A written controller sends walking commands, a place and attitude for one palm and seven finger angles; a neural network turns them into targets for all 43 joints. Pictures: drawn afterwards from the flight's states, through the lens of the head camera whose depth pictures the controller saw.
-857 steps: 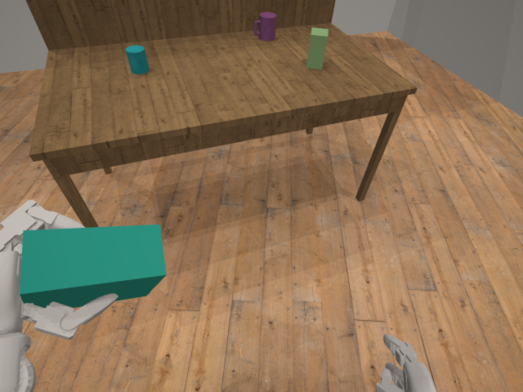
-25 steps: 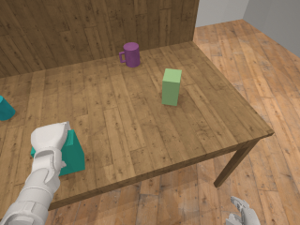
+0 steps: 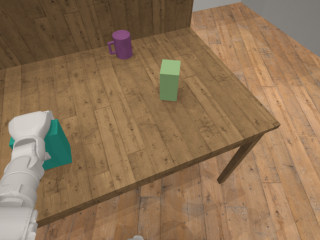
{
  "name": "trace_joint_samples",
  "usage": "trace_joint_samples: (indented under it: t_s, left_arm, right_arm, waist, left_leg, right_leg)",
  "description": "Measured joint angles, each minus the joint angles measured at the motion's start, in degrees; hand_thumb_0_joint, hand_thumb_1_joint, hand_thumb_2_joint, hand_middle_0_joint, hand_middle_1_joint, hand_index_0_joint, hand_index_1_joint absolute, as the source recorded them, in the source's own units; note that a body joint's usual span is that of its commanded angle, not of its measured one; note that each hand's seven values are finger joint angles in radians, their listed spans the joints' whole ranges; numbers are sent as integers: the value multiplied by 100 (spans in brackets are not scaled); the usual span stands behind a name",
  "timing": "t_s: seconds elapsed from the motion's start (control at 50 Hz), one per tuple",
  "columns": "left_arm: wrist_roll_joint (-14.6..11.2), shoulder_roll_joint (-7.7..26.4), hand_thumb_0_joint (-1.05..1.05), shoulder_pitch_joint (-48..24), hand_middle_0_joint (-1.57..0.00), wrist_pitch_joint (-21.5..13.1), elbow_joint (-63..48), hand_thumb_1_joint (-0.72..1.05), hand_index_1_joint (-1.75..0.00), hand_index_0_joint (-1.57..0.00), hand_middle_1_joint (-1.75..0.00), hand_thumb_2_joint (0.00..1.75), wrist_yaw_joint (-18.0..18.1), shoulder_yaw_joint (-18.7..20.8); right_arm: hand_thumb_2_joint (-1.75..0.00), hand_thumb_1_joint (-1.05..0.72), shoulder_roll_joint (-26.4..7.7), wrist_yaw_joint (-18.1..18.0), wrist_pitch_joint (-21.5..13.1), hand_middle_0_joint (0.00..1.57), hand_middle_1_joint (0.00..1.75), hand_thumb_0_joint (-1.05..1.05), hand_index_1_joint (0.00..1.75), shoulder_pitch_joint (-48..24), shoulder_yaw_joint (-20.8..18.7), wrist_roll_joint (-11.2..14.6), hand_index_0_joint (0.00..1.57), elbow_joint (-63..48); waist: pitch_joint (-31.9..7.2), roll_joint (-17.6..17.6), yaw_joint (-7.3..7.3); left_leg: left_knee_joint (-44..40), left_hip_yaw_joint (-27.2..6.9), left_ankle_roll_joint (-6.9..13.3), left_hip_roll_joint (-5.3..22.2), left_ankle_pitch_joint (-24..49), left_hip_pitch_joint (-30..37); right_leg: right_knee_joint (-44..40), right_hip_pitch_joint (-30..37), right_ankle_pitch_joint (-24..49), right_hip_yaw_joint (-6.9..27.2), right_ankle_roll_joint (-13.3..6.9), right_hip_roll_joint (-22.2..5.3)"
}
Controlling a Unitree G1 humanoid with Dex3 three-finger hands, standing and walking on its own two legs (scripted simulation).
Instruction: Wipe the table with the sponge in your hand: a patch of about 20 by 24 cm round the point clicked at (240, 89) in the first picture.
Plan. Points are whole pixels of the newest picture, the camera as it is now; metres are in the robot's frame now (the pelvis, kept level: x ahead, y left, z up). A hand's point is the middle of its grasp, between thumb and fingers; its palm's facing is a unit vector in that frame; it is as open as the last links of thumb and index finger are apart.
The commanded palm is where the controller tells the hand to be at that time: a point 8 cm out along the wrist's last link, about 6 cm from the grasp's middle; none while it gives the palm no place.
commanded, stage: wipe forward along the first lane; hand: left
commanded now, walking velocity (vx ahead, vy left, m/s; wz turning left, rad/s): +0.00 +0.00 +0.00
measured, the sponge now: (47, 151) +0.35 +0.35 -0.05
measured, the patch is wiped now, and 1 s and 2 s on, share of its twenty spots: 0.20 0.25 0.25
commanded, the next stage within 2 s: slide across to the middle lane in 0.82 s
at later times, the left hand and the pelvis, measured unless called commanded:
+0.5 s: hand (36, 125) +0.40 +0.38 +0.01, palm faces -0.14 +0.01 -0.99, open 10.2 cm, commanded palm +0.40 +0.36 +0.04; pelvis +0.00 +0.01 -0.01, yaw +0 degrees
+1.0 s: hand (35, 109) +0.46 +0.40 +0.01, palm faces -0.19 +0.02 -0.98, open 10.3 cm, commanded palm +0.45 +0.37 +0.06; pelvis +0.01 +0.03 -0.01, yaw -1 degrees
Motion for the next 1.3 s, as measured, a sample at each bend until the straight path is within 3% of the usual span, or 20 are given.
trace_joint_samples:
  t_s: [0.56, 0.96, 1.1, 1.22, 1.3]
  left_arm:
    - [192, 479, 2, -1242, -71, -83, 1035, -52, -132, -74, -132, 102, -23, 23]
    - [362, 1122, 1, -1963, -71, -163, 1446, -53, -131, -75, -132, 102, -455, 92]
    - [203, 986, 1, -1692, -71, -118, 1138, -53, -131, -75, -132, 102, -396, -58]
    - [14, 616, 1, -1583, -71, 39, 932, -52, -132, -74, -132, 102, -225, -291]
    - [28, 382, 0, -1673, -71, 239, 1016, -52, -132, -74, -132, 103, -180, -444]
  right_arm:
    - [-90, -91, 49, 123, 84, 20, 30, 0, 30, 72, 123, -62, 20, -101]
    - [-90, -91, 12, 148, 179, 21, 30, 0, 30, 390, 145, -146, 20, -118]
    - [-90, -91, 65, 161, 222, 20, 30, 0, 30, 494, 51, -143, 20, 18]
    - [-90, -91, 158, 197, 192, 20, 30, 0, 30, 406, 8, -132, 20, 197]
    - [-90, -91, 211, 223, 174, 21, 30, 0, 30, 236, 38, -118, 20, 226]
  waist:
    - [-104, -78, -201]
    - [-75, -99, -451]
    - [-80, -54, -373]
    - [-71, -39, -295]
    - [-62, -58, -293]
  left_leg:
    - [403, -8, 120, -25, -124, -700]
    - [579, 3, 177, 13, -277, -1051]
    - [469, 10, 192, 8, -314, -876]
    - [258, -30, 198, -50, -287, -552]
    - [119, -35, 200, -82, -256, -370]
  right_leg:
    - [229, -606, -43, -19, 115, -25]
    - [235, -889, -97, -3, 163, 18]
    - [65, -687, -97, 14, 182, 18]
    - [-159, -338, -87, -19, 171, -30]
    - [-268, -164, -76, -21, 166, -59]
